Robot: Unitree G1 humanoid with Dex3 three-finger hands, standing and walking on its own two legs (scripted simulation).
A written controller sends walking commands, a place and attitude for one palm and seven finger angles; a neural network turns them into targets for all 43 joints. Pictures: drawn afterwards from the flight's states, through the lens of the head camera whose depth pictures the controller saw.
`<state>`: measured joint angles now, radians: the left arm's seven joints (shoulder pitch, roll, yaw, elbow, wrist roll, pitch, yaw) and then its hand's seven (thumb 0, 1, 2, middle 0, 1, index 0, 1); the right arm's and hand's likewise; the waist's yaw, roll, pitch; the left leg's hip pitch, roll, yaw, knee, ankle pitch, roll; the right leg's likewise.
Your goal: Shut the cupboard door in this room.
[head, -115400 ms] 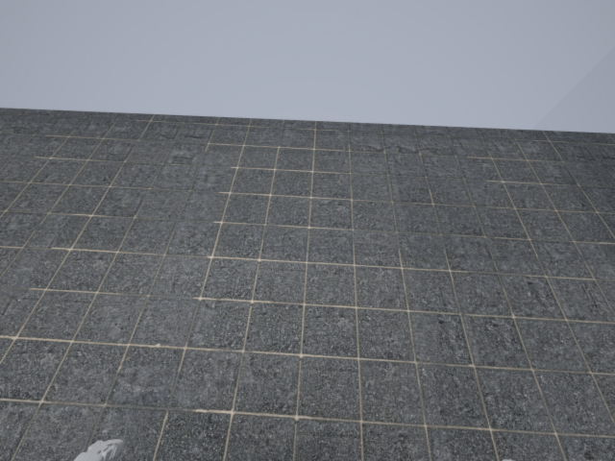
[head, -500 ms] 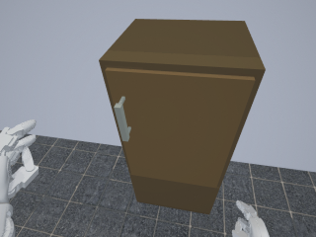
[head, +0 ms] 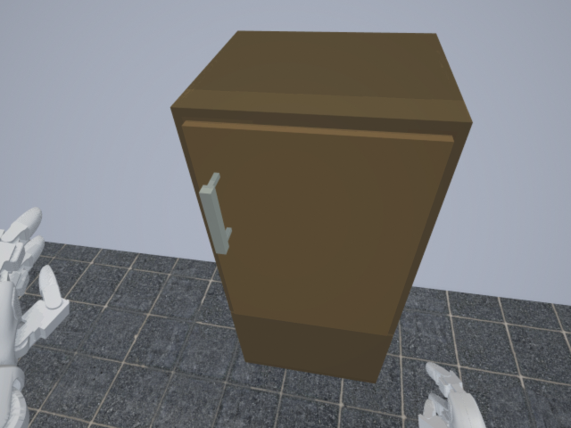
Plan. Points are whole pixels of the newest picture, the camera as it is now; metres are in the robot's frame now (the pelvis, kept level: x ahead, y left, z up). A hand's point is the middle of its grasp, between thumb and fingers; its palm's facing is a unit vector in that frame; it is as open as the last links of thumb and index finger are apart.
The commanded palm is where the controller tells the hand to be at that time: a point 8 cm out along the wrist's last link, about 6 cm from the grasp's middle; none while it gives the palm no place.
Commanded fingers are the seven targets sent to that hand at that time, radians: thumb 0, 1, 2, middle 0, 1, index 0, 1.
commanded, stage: step back with the hand held close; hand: left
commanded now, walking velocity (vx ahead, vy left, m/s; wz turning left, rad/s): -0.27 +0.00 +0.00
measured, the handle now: (218, 214) +0.47 +0.19 +0.03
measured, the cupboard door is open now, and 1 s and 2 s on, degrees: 0 0 0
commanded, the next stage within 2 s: stop stepping back and stand still in 1.36 s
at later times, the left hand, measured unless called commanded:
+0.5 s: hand (19, 344) +0.15 +0.29 +0.15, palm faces +0.43 -0.76 -0.48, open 7.4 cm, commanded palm +0.09 +0.32 +0.17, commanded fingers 0.00 0.90 0.90 -0.20 -0.30 -0.20 -0.30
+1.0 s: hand out of the picture +0.07 +0.29 +0.16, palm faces +0.49 -0.72 -0.49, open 7.4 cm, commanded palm +0.01 +0.32 +0.17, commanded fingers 0.00 0.90 0.90 -0.20 -0.30 -0.20 -0.30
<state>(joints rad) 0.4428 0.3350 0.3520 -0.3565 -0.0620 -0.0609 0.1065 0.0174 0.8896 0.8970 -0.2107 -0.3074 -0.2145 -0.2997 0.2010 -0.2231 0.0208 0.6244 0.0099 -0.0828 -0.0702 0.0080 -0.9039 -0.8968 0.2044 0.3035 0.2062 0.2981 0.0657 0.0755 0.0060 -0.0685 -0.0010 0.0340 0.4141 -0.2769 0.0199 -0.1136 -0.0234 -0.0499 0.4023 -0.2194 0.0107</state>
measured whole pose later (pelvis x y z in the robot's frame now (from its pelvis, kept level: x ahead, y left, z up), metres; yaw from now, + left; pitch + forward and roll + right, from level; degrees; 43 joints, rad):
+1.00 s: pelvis -0.12 +0.02 -0.03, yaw +2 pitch +0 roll -2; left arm 0.52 0.44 0.48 -0.49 0.01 -0.26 0.17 0.02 0.89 0.90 -0.21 -0.31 -0.22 -0.30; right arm 0.26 -0.22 -0.01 0.59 0.00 -0.08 -0.08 0.01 -0.90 -0.90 0.21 0.30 0.21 0.30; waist -0.03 0.00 -0.01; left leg -0.49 0.00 0.02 0.70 -0.23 0.07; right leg -0.42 0.04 0.05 0.66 -0.24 0.03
